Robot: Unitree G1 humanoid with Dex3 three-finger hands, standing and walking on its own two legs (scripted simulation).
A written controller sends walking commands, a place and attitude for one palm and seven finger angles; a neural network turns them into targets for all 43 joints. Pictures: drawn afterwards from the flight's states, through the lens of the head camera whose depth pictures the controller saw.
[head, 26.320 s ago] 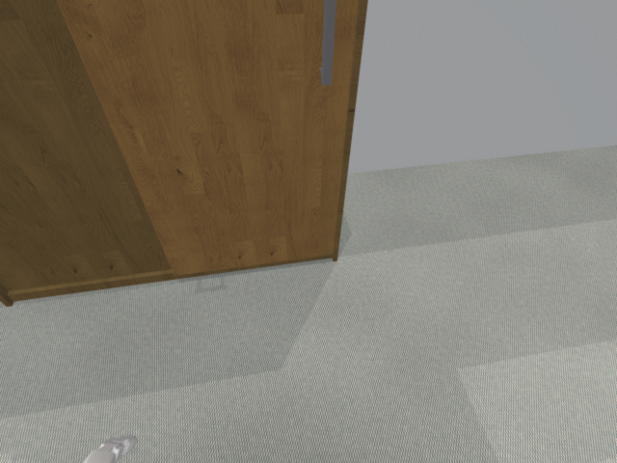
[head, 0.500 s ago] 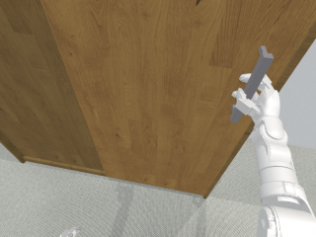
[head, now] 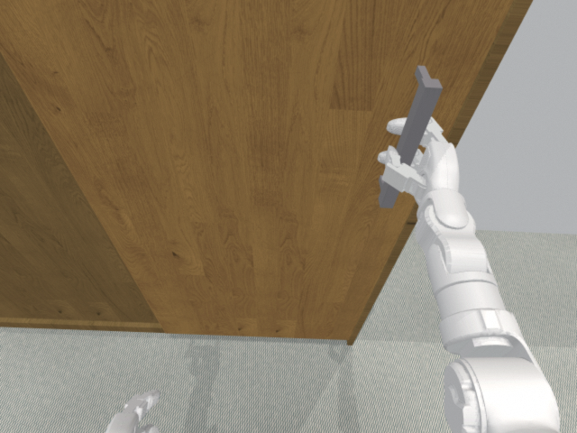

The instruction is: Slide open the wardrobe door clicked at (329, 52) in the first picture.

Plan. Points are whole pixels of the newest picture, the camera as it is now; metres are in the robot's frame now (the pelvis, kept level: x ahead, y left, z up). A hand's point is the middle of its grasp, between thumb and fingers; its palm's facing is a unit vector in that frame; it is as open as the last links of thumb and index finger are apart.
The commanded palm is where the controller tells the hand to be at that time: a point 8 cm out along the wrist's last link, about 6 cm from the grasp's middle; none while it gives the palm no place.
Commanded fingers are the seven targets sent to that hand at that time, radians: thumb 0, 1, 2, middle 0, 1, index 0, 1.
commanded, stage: tug the door sideways, standing still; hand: right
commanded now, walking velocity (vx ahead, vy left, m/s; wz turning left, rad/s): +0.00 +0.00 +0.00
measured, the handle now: (402, 144) +0.50 -0.12 +0.15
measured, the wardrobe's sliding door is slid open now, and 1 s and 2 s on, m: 0.00 0.00 0.13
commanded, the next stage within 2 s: step sideways, sliding the door along in 0.50 s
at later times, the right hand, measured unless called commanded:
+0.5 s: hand (389, 169) +0.44 -0.10 +0.15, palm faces +0.03 +1.00 -0.04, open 5.9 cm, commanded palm +0.41 -0.09 +0.16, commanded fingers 0.00 -0.90 -0.90 0.45 1.40 0.45 1.40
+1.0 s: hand (384, 169) +0.44 -0.09 +0.15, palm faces +0.16 +0.98 -0.13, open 6.1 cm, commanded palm +0.42 -0.07 +0.16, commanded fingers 0.00 -0.90 -0.90 0.45 1.40 0.45 1.40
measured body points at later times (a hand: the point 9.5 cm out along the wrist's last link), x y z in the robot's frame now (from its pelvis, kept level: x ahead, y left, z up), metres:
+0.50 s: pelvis -0.02 -0.01 +0.00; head +0.01 +0.00 +0.44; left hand +0.06 +0.24 -0.13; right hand +0.43 -0.15 +0.16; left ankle -0.06 +0.10 -0.73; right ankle +0.00 -0.11 -0.73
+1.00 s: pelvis -0.02 +0.05 -0.01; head +0.03 +0.07 +0.43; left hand +0.09 +0.27 -0.15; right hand +0.43 -0.14 +0.16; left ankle +0.01 +0.15 -0.74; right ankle +0.00 -0.11 -0.73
